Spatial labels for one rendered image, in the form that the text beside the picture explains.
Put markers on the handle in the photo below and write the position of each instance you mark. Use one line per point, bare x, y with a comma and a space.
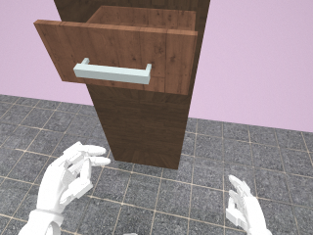
113, 73

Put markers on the cabinet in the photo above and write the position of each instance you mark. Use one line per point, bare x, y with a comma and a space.
142, 127

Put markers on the robot right hand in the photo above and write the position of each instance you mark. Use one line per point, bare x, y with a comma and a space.
248, 213

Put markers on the left robot forearm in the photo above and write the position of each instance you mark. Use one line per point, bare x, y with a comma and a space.
43, 222

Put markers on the drawer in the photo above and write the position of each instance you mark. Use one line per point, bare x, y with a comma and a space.
129, 38

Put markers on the robot left hand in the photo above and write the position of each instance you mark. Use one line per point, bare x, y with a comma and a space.
53, 194

